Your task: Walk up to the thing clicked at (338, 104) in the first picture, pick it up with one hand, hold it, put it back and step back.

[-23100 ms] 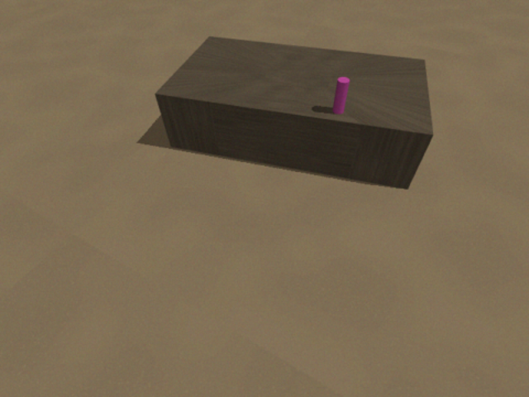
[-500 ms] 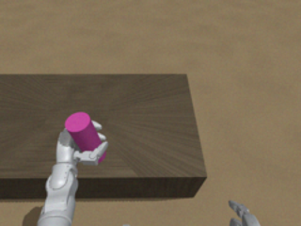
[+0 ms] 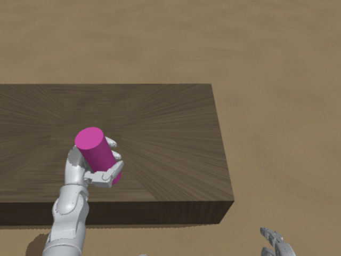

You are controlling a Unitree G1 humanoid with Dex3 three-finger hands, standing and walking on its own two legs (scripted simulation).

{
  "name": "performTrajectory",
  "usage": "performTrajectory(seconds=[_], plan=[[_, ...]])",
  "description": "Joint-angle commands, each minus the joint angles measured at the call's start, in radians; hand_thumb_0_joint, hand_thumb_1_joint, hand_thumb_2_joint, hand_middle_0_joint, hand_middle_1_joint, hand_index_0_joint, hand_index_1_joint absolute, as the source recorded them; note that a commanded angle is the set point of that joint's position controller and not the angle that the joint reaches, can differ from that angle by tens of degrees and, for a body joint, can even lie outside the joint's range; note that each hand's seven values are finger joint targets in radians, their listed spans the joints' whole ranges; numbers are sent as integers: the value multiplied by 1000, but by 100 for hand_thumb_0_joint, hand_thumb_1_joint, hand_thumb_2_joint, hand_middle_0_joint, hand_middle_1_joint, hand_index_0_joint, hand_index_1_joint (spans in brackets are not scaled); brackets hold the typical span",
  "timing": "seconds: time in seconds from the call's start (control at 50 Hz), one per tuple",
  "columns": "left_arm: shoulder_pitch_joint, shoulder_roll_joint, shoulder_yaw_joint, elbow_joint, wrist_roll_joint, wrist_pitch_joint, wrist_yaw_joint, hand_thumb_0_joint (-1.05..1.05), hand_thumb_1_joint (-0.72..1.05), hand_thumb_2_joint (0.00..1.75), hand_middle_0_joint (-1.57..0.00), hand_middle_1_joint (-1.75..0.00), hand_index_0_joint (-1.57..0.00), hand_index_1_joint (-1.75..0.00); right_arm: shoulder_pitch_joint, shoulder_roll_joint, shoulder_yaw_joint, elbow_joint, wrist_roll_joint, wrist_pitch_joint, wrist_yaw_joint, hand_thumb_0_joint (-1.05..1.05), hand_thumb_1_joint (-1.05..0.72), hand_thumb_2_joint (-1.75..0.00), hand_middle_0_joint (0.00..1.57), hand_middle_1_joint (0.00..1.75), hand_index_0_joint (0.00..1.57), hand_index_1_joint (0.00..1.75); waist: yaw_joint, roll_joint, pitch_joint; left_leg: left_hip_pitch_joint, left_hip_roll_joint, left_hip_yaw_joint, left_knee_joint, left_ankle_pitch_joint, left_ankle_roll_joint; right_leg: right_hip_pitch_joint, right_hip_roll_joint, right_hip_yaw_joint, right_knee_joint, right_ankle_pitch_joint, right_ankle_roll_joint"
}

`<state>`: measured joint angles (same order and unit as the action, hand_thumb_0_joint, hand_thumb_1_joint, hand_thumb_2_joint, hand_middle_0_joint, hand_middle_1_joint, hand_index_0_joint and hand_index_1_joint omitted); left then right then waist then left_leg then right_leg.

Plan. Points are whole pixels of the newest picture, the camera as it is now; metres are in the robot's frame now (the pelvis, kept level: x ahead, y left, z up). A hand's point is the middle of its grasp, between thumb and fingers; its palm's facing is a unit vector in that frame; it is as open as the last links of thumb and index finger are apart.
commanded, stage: crouch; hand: left
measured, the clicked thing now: (101, 159) +0.33 +0.17 +0.06
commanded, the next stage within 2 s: lower in 1.34 s
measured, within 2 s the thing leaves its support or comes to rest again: neither
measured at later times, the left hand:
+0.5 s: hand (115, 168) +0.37 +0.18 -0.07, palm faces +0.01 -1.00 +0.00, open 7.6 cm
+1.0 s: hand (121, 169) +0.42 +0.18 -0.16, palm faces +0.04 -1.00 -0.01, open 7.5 cm
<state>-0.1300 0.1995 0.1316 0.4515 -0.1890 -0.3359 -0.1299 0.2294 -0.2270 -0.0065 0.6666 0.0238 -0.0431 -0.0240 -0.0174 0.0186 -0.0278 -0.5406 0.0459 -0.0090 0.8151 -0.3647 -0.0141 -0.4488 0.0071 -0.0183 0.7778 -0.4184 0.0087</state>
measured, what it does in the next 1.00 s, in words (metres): lowers itself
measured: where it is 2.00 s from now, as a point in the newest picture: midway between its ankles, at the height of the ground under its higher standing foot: outside the picture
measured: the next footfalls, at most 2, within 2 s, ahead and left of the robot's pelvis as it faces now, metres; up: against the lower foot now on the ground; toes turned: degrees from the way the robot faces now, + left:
none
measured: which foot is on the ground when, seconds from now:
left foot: down 0.00-1.00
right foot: down 0.00-1.00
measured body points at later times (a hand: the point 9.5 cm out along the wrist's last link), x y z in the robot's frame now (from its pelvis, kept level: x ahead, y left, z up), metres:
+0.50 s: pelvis -0.02 +0.00 -0.07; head +0.09 +0.03 +0.36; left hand +0.37 +0.23 -0.06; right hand +0.08 -0.26 -0.18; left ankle +0.03 +0.13 -0.71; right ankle -0.01 -0.13 -0.71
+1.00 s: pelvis -0.04 +0.00 -0.16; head +0.12 +0.03 +0.26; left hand +0.41 +0.24 -0.16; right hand +0.04 -0.26 -0.28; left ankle +0.03 +0.13 -0.71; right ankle -0.01 -0.13 -0.71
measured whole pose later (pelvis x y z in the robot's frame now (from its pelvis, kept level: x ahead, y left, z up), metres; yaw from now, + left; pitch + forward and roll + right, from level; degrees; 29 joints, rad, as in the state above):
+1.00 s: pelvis -0.04 +0.00 -0.16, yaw -3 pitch +29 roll -5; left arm -0.66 0.36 0.36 1.00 -0.12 -0.59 -0.20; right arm 0.19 -0.23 0.00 0.70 -0.05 -0.02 0.05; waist -0.10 0.01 -0.17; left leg -1.53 0.07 -0.07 1.59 -0.58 -0.02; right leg -1.42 0.04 -0.05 1.56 -0.65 0.00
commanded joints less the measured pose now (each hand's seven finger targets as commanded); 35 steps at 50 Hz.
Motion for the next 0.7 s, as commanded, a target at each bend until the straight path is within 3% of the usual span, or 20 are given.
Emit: performTrajectory(seconds=[0.0, 0.02, 0.06, 0.1, 0.22, 0.28, 0.34, 0.38, 0.42, 0.44, 0.46, 0.5, 0.54, 0.56, 0.6, 0.68], plan=[[-322, 106, 34, -252, -23, -93, 10, 0, 48, 127, -131, -136, -132, -135, -33, -135, -45, -123, -2, -42, -6, 0, -87, -89, 20, 30, 20, 30, -13, 12, -279, 222, -20, 1, -99, 264, 24, 16, 10, -14, -102, 309, -16], [-329, 126, 56, -246, -23, -92, 13, 0, 52, 122, -134, -136, -134, -135, -27, -134, -46, -118, -5, -40, -8, 0, -88, -90, 20, 30, 20, 30, -14, 4, -291, 215, -20, 1, -92, 269, 28, 16, 11, -12, -105, 315, -14], [-299, 106, 46, -184, -21, -88, 9, 0, 57, 124, -136, -138, -136, -137, -28, -134, -46, -114, -4, -39, -5, 0, -87, -89, 20, 30, 20, 30, -18, -20, -233, 177, -19, 2, -94, 240, 30, -5, 10, -14, -105, 295, -13], [-317, 124, 70, -139, -17, -98, 2, 0, 56, 126, -138, -139, -139, -139, -38, -138, -49, -114, -4, -37, -3, 0, -87, -90, 20, 30, 20, 30, -18, -52, -192, 125, -20, 2, -93, 174, 33, -32, 6, -10, -106, 243, -14], [-449, 118, 89, 14, -9, -175, -10, 0, 54, 125, -137, -140, -138, -140, -26, -137, -52, -97, -16, -53, 14, 0, -88, -90, 20, 30, 20, 30, -42, -10, -188, 3, -20, -10, -23, 14, 27, -189, 5, -4, -11, 95, -26], [-525, 143, 104, 64, -15, -237, -23, 0, 49, 126, -137, -142, -138, -142, 5, -147, -57, -90, -24, -65, 23, 0, -88, -90, 20, 30, 20, 30, -62, 1, -300, -33, -21, -16, 84, 51, 29, -282, 8, -2, 80, 120, -27], [-614, 226, 144, 94, -13, -306, -51, 0, 49, 125, -136, -142, -137, -142, 35, -155, -55, -87, -36, -70, 27, 0, -89, -90, 20, 30, 20, 30, -67, 28, -425, -89, -24, -24, 192, 72, 32, -366, 11, 0, 175, 129, -27], [-694, 259, 157, 73, -13, -349, -68, 0, 49, 128, -138, -144, -139, -144, 54, -158, -52, -83, -45, -72, 29, 0, -90, -90, 20, 30, 20, 30, -69, 72, -557, -88, -21, -38, 261, 112, 32, -439, 14, -7, 250, 141, -32], [-693, 281, 173, 155, -6, -356, -72, 0, 47, 128, -138, -144, -139, -144, 59, -176, -59, -78, -49, -63, 28, 0, -90, -90, 20, 30, 20, 30, -67, 87, -562, -144, -22, -41, 308, 94, 33, -508, 16, -5, 294, 119, -35], [-753, 260, 154, 135, -10, -366, -74, 0, 46, 127, -138, -143, -138, -143, 61, -168, -49, -81, -52, -61, 30, 0, -90, -90, 20, 30, 20, 30, -67, 85, -594, -156, -19, -45, 326, 115, 34, -515, 17, -8, 311, 133, -35], [-767, 274, 178, 162, -12, -367, -75, 0, 45, 127, -137, -142, -138, -143, 66, -172, -47, -79, -53, -58, 32, 0, -90, -90, 20, 30, 20, 30, -64, 107, -611, -169, -19, -52, 338, 123, 29, -547, 18, -15, 338, 126, -39], [-726, 272, 196, 235, -17, -355, -79, 0, 44, 128, -138, -143, -138, -143, 54, -184, -47, -91, -52, -50, 36, 0, -90, -90, 20, 30, 20, 30, -42, 123, -615, -185, -15, -60, 349, 136, 23, -587, 23, -27, 367, 108, -46], [-720, 280, 205, 279, -6, -347, -82, 0, 45, 128, -140, -144, -140, -144, 74, -196, -55, -74, -54, -38, 38, 0, -90, -90, 20, 30, 20, 30, -41, 126, -626, -209, -9, -68, 372, 165, 19, -618, 26, -36, 400, 118, -47], [-704, 258, 184, 302, 7, -340, -83, 0, 46, 129, -139, -144, -140, -144, 84, -197, -56, -67, -58, -33, 43, 0, -90, -90, 20, 30, 20, 30, -48, 118, -640, -229, -9, -69, 393, 191, 20, -633, 25, -38, 417, 136, -48], [-721, 256, 181, 296, 14, -337, -85, 0, 47, 129, -142, -144, -142, -145, 96, -194, -60, -59, -58, -23, 49, 0, -90, -90, 20, 30, 20, 30, -54, 97, -650, -265, -10, -64, 427, 184, 26, -643, 29, -35, 431, 145, -46], [-763, 308, 242, 273, 7, -340, -85, 0, 47, 127, -141, -143, -141, -143, 105, -193, -58, -47, -58, -14, 54, 0, -90, -90, 20, 30, 20, 30, -70, 23, -703, -380, -13, -51, 513, 187, 50, -594, 27, -17, 463, 223, -30]])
